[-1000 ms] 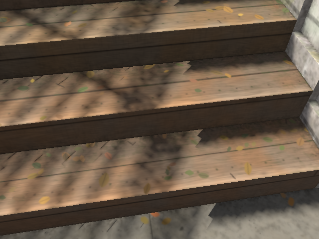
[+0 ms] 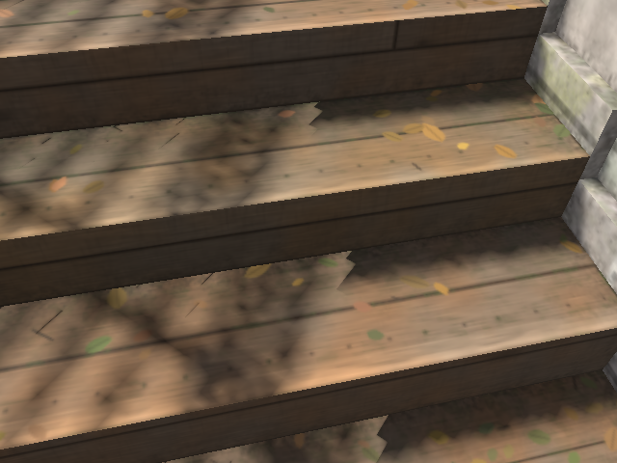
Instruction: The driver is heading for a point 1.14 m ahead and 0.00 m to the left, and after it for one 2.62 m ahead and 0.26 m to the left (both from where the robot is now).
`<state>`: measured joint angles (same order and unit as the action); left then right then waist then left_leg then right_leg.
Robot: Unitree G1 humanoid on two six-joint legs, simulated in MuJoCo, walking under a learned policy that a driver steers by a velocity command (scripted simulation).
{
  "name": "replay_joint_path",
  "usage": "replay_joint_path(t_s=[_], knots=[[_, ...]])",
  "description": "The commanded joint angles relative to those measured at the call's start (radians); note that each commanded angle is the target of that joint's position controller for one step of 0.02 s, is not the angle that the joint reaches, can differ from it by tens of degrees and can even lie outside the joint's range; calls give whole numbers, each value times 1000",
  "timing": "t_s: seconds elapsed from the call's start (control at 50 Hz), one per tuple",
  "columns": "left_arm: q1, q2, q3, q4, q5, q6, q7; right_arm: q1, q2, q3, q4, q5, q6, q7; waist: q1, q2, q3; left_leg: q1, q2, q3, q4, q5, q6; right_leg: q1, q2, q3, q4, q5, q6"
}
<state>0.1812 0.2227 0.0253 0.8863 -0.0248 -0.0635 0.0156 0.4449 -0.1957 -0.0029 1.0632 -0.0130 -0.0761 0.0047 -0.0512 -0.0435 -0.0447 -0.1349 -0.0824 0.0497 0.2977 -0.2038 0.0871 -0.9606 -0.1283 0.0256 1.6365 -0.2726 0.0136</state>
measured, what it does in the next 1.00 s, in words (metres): climbs: right foot 0.17 m higher, then left foot 0.17 m higher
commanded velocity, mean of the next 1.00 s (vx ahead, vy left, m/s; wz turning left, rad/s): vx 0.50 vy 0.00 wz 0.00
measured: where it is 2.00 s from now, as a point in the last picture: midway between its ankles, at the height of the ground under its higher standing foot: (346, 39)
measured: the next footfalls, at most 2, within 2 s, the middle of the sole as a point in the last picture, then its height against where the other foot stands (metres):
right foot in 0.28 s outside the picture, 0.17 m higher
left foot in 0.86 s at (303, 321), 0.17 m higher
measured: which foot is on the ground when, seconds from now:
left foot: down 0.00-0.30, up 0.32-0.84, down 0.86-1.00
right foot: up 0.00-0.26, down 0.28-0.90, up 0.92-1.00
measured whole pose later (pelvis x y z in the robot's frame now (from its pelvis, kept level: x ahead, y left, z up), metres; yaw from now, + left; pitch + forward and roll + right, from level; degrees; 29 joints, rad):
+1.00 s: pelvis +0.58 -0.07 +0.27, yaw -1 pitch +2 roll +2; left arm 0.39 0.19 0.00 1.04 0.00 -0.09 -0.06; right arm 0.19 -0.21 0.01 0.96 -0.04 -0.05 0.00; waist -0.02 0.00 -0.13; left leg -0.60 -0.01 0.19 1.02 -0.46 0.10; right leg -0.64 0.04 0.14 1.75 -0.07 -0.16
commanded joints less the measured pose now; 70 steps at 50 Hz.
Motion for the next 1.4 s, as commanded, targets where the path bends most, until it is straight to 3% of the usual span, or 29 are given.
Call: replay_joint_path(t_s=[0.02,0.14,0.2,0.22,0.24,0.28,0.3,0.32,0.34,0.38,0.4,0.42,0.46,0.54,0.64,0.72,0.78,0.82,0.86,0.88,0.92,0.96,1.02,1.12,1.24,1.3,1.32,1.36,1.4], knots=[[0,-46,-29,-72,-20,0,0,127,-77,-2,16,15,22,-24,25,107,160,131,384,-343,-114,-136,213,-506,-21,27,463,-134,18],[-294,-133,-118,-296,-7,-55,-24,193,-72,8,37,4,48,-64,-15,96,234,188,387,-261,-80,33,99,-814,-41,-6,499,-208,11],[-450,-154,-169,-466,40,-66,-58,165,-108,4,17,57,54,-80,11,39,136,-275,341,-141,-396,138,92,-49,-70,-168,-119,32,-34],[-394,-122,-149,-450,31,-62,-60,153,-117,5,4,62,47,-68,27,29,79,-350,288,-92,-385,406,106,285,-1,-267,-268,86,-56],[-208,-92,-118,-419,10,-68,-48,170,-163,4,16,59,32,-50,122,242,-134,-208,306,-69,-226,1220,118,583,113,-281,-222,66,-79],[141,148,-17,-311,2,-55,-29,67,-307,-34,4,33,21,-25,338,395,-277,164,306,-59,202,1757,37,702,174,-158,-604,-51,-135],[288,239,18,-226,35,-37,-27,61,-283,-39,-20,18,10,-35,362,254,-324,33,289,-143,485,1449,24,907,101,125,-728,7,-181],[417,325,37,-115,86,-23,-32,177,-55,-1,-35,6,-16,-4,238,-429,-478,-292,-32,-205,966,135,-14,1170,-215,750,-1113,231,-394],[432,216,13,-100,120,-15,-19,232,-48,-18,21,-1,-59,49,221,-261,-599,-338,-89,-448,1397,-42,-7,1160,-281,1058,-1307,148,-380],[283,50,-12,25,19,-9,-49,-191,38,-3,-205,31,-38,63,152,-22,-128,-652,14,-243,1609,-41,34,817,-200,731,-1290,-344,-238],[216,-29,-27,69,30,-14,-58,-295,46,9,-273,26,-22,51,106,74,-14,-713,46,-240,1658,24,74,648,-177,551,-1247,-363,-208],[144,-109,-51,102,71,-21,-66,-273,52,22,-298,26,-14,51,39,68,28,-719,57,-243,1760,55,105,522,-143,432,-1259,-296,-188],[172,-150,-68,154,72,-25,-65,-185,108,59,-294,27,-14,58,-10,60,52,-866,46,-291,1896,118,155,536,-111,264,-1275,-55,-158],[169,-93,-76,158,98,-21,-58,-207,113,87,-273,42,27,31,-26,29,79,-1077,36,-189,1952,200,71,471,-88,14,-1334,-11,-147],[308,-35,-80,231,60,-14,-53,-510,131,128,-424,21,15,11,44,-14,121,-1274,77,-102,1789,236,30,512,-57,-55,-1411,6,-70],[513,30,-55,284,37,12,24,-708,118,148,-492,25,6,15,137,-77,49,-1213,199,104,1469,97,-35,745,-126,49,-1590,144,-164],[515,37,-42,297,33,33,27,-723,158,146,-460,24,5,42,116,-85,-14,-1046,177,162,1284,-41,18,984,-140,-59,-1542,638,-169],[503,64,-43,292,52,12,4,-695,105,120,-464,39,-16,49,46,-183,-64,-640,32,278,1021,-274,70,912,-129,-110,-1434,1490,-180],[404,151,-23,267,44,16,7,-356,-2,60,-363,11,-3,34,-136,-292,-183,-437,26,102,782,-348,119,1091,-187,-78,-1163,1876,-207],[320,156,-19,213,51,-8,-1,-129,-100,21,-278,-19,4,36,-203,-197,-305,-127,160,-176,720,-226,179,870,-131,-88,-913,1815,-204],[215,10,-17,175,48,-63,-70,83,-214,-37,-145,-40,68,-29,-209,296,-374,195,434,-1107,-86,-612,351,240,213,106,-68,212,-133],[-2,-82,-38,-4,13,-77,-115,-58,34,36,-70,-39,46,-15,-60,170,-51,-146,436,-871,-1,-581,211,-75,180,227,453,140,-182],[74,-173,-81,-68,16,-37,-72,-158,165,62,41,-42,22,36,124,12,89,-340,299,-329,96,-202,19,-193,170,209,595,187,-247],[56,-118,-106,-69,9,7,-19,-210,84,76,23,-55,10,55,173,84,87,-550,192,47,24,11,-12,-138,174,65,319,425,-149],[-340,-166,-159,-239,13,-17,-27,188,-4,54,131,-5,20,-1,-21,121,125,-14,309,-197,-71,-41,16,-638,85,3,291,236,-109],[-575,-152,-183,-351,21,-18,-50,244,-22,36,137,37,28,-52,-66,113,97,-37,391,-185,-356,115,77,-330,-31,-180,-71,114,-72],[-613,-157,-200,-389,9,-19,-60,243,-39,27,146,61,26,-61,-48,144,99,-49,386,-125,-401,268,76,-147,-27,-203,-284,34,-89],[-390,-67,-145,-331,-1,-37,-67,256,-99,26,153,25,-16,-28,71,271,-101,24,344,18,-128,1455,115,376,176,-345,-378,-174,-148],[27,65,-76,-212,26,-26,-58,134,-258,-20,93,19,-23,-31,302,399,-300,223,366,-39,249,1867,94,581,143,-50,-606,-153,-237]])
